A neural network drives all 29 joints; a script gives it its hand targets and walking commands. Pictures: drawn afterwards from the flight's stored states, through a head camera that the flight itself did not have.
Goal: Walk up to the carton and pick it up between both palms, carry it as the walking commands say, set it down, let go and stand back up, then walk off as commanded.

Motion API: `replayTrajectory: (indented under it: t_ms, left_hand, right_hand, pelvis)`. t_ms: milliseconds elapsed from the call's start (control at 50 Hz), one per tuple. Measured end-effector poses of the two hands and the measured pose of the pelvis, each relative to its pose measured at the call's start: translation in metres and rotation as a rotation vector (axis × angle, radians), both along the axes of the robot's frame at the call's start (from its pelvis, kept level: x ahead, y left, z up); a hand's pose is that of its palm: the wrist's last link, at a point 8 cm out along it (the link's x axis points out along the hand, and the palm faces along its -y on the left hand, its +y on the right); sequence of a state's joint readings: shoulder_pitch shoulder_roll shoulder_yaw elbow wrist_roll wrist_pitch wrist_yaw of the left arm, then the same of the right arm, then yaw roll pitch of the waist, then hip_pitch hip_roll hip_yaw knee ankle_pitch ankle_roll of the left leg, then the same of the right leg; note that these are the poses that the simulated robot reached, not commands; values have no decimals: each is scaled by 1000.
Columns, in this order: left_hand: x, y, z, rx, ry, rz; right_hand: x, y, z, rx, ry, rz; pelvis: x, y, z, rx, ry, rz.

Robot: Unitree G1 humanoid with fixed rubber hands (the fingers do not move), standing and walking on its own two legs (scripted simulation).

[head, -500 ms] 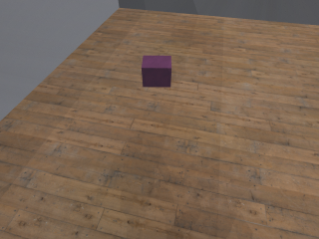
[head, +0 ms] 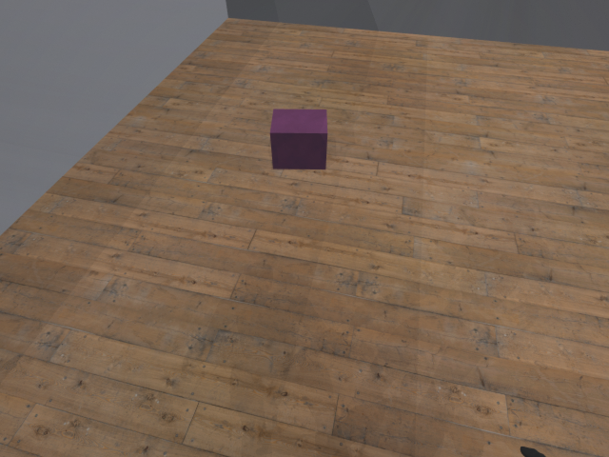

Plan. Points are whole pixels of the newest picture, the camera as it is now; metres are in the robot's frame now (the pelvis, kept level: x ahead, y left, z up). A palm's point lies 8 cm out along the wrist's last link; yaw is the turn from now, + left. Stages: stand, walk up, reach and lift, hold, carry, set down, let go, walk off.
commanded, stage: stand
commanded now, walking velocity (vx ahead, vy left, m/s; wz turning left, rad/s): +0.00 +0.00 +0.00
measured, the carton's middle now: (299, 139) +1.72 +0.03 -0.67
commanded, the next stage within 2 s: walk off in 0.10 s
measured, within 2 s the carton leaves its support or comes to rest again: neither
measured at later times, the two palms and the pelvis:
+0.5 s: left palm out of the picture +0.04 +0.31 -0.13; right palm out of the picture +0.10 -0.29 -0.13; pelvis -0.01 +0.00 -0.01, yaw +7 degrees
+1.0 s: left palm out of the picture -0.04 +0.37 -0.13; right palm (435, 431) +0.19 -0.17 -0.10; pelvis -0.03 +0.06 -0.01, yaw +32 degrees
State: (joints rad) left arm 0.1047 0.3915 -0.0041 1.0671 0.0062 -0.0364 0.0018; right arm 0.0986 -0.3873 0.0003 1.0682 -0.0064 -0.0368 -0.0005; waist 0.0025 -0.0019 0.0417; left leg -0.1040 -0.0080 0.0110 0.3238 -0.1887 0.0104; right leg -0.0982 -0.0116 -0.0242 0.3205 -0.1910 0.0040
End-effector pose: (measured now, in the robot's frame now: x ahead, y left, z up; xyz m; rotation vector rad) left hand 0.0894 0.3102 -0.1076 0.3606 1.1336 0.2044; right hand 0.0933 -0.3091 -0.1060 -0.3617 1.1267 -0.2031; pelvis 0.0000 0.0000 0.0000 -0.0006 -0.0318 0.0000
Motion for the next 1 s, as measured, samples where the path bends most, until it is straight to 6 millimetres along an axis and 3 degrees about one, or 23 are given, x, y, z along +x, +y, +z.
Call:
replayTrajectory:
  t_ms: [320, 400, 460, 560, 720, 840, 1000]
  left_hand:
    - [4, -1, 1, 5, 6, 9]
    - [-7, -4, -6, 1, 26, 50]
    - [-27, -1, -14, 6, 47, 104]
    - [-73, 8, -26, -8, 82, 190]
    - [-127, 42, -54, -76, 63, 343]
    - [-128, 53, -37, -89, -14, 403]
    - [-129, 57, -19, -81, -128, 504]
  right_hand:
    - [3, -4, 0, -4, 12, -2]
    - [-1, 4, -10, 24, 54, 13]
    - [0, 11, -18, 31, 76, 46]
    - [11, 36, -21, 30, 119, 128]
    - [52, 103, -25, 27, 62, 285]
    - [59, 121, -6, -19, 72, 341]
    - [92, 143, 2, -15, 48, 458]
  pelvis:
    - [3, -2, 0, 0, 4, 6]
    - [-1, -3, -4, -3, 12, 43]
    - [-7, -3, -10, -16, 19, 87]
    - [-16, 7, -14, -17, 17, 175]
    - [-28, 46, -31, -4, 22, 315]
    - [-35, 58, -15, -30, 34, 409]
    - [-33, 57, -9, -49, 49, 551]
